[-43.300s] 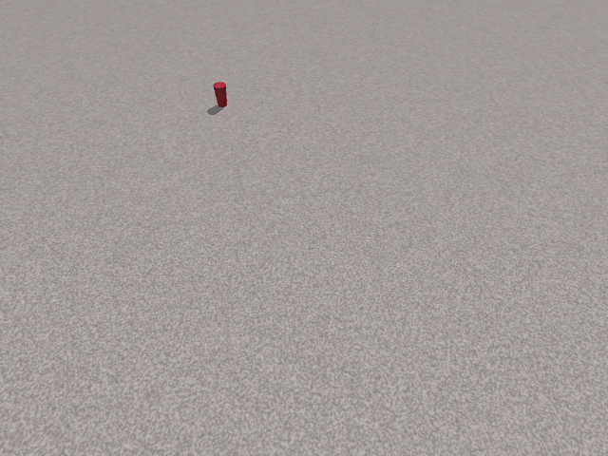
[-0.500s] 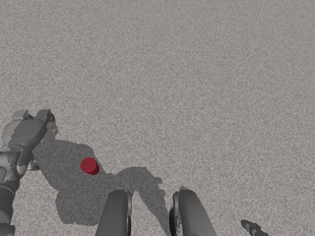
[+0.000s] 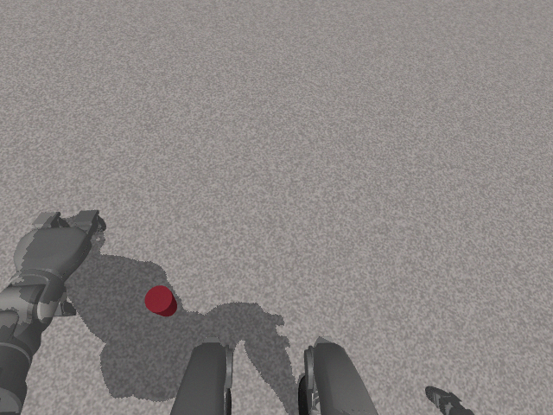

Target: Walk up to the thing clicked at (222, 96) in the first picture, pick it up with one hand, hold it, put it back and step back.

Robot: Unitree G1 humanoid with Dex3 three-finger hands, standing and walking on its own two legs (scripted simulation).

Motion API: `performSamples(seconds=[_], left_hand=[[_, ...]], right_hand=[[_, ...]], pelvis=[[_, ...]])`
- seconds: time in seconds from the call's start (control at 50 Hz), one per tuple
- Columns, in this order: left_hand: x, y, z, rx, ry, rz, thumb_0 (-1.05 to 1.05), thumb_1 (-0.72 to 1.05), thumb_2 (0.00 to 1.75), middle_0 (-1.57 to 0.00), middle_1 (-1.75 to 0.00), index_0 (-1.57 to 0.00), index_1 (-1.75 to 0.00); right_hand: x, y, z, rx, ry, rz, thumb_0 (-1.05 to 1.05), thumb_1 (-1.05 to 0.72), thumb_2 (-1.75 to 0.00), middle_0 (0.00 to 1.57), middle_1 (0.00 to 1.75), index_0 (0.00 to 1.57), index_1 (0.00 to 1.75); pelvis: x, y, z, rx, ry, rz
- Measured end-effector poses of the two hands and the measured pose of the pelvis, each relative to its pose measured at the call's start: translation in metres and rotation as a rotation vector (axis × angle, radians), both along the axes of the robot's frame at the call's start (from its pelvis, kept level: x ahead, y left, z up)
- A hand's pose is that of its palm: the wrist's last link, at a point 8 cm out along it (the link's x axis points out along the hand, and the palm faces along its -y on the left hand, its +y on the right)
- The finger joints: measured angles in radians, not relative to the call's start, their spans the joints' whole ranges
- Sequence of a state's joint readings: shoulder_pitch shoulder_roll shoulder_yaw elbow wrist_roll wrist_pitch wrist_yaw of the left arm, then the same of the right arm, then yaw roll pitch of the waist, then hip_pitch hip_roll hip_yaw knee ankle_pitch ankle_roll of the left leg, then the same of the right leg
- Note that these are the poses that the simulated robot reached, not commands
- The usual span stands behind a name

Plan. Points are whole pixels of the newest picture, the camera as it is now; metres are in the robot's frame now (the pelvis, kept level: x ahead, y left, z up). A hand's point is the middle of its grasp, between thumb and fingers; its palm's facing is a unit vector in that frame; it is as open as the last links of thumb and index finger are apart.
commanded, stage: withdraw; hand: left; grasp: from above
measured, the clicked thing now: (163, 303) +0.37 +0.28 -0.57
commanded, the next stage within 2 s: home in 0.14 s
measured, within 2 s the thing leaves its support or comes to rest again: neither
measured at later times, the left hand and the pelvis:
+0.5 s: hand (84, 290) +0.30 +0.29 -0.10, palm faces -0.39 -0.08 -0.92, open 13.3 cm; pelvis +0.00 +0.00 +0.00, yaw +0 degrees
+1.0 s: hand (82, 313) +0.27 +0.27 -0.07, palm faces -0.41 -0.11 -0.91, open 13.2 cm; pelvis +0.01 -0.01 +0.03, yaw +1 degrees
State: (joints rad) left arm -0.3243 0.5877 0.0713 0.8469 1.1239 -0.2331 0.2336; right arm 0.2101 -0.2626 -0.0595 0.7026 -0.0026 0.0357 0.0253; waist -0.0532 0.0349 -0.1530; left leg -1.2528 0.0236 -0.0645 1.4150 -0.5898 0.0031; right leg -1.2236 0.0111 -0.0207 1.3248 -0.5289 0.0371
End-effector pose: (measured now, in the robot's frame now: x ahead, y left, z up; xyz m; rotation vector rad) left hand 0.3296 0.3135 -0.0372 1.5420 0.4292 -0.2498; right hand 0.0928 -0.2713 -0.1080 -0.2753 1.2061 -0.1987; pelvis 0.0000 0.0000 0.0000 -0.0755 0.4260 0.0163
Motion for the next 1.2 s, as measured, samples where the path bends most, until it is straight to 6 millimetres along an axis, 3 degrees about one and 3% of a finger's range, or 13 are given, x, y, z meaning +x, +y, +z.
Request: performSamples(seconds=[0.2,0.34,0.44,0.56,0.72,0.82,1.0,1.2], left_hand=[[-0.008,-0.013,-0.002,-0.027,-0.018,0.026,0.00,-0.38,0.88,-0.15,-0.84,-0.15,-0.85],[-0.018,-0.017,-0.007,-0.003,0.013,0.023,0.00,-0.43,0.93,-0.14,-0.89,-0.14,-0.91],[-0.020,-0.017,-0.011,-0.005,-0.011,0.044,0.00,-0.33,0.84,-0.17,-0.80,-0.16,-0.81],[-0.031,-0.029,-0.001,-0.032,-0.021,0.061,0.00,-0.29,0.85,-0.17,-0.76,-0.17,-0.77],[-0.030,-0.028,0.004,-0.018,-0.013,0.069,0.00,-0.31,0.83,-0.17,-0.78,-0.17,-0.79],[-0.045,-0.041,0.016,-0.084,-0.024,0.085,0.00,-0.18,0.79,-0.18,-0.65,-0.18,-0.66],[-0.061,-0.041,0.021,-0.054,-0.004,0.097,0.00,-0.23,0.82,-0.17,-0.69,-0.17,-0.70],[-0.093,-0.069,0.057,-0.195,-0.029,0.204,0.00,0.02,0.75,-0.20,-0.48,-0.20,-0.49]], right_hand=[[0.006,0.004,-0.001,0.018,-0.022,-0.010,0.00,-0.91,-0.89,0.21,0.30,0.20,0.29],[0.011,0.005,0.003,0.016,-0.039,0.002,0.00,-0.91,-0.89,0.21,0.30,0.20,0.29],[0.015,0.001,0.000,0.003,-0.049,0.009,0.00,-0.90,-0.89,0.21,0.30,0.20,0.29],[0.021,0.002,0.004,0.009,-0.061,0.001,0.01,-0.91,-0.89,0.21,0.30,0.20,0.29],[0.028,0.001,0.012,0.007,-0.099,0.009,0.01,-0.90,-0.89,0.21,0.30,0.20,0.29],[0.030,0.002,0.023,0.012,-0.117,-0.004,0.01,-0.90,-0.89,0.21,0.30,0.20,0.29],[0.044,0.005,0.034,0.015,-0.158,0.025,0.01,-0.90,-0.89,0.21,0.30,0.20,0.29],[0.063,0.009,0.058,0.048,-0.232,0.009,0.01,-0.90,-0.89,0.21,0.30,0.20,0.29]], pelvis=[[0.001,-0.001,0.002,0.006,-0.008,-0.005],[0.002,-0.003,0.005,0.012,-0.006,-0.002],[0.002,-0.004,0.001,0.013,-0.002,-0.002],[0.004,-0.003,0.009,0.017,-0.029,-0.002],[0.004,-0.007,0.012,0.022,-0.036,-0.001],[0.007,-0.005,0.022,0.023,-0.068,-0.003],[0.009,-0.008,0.030,0.032,-0.084,-0.001],[0.020,-0.009,0.054,0.042,-0.150,-0.001]])
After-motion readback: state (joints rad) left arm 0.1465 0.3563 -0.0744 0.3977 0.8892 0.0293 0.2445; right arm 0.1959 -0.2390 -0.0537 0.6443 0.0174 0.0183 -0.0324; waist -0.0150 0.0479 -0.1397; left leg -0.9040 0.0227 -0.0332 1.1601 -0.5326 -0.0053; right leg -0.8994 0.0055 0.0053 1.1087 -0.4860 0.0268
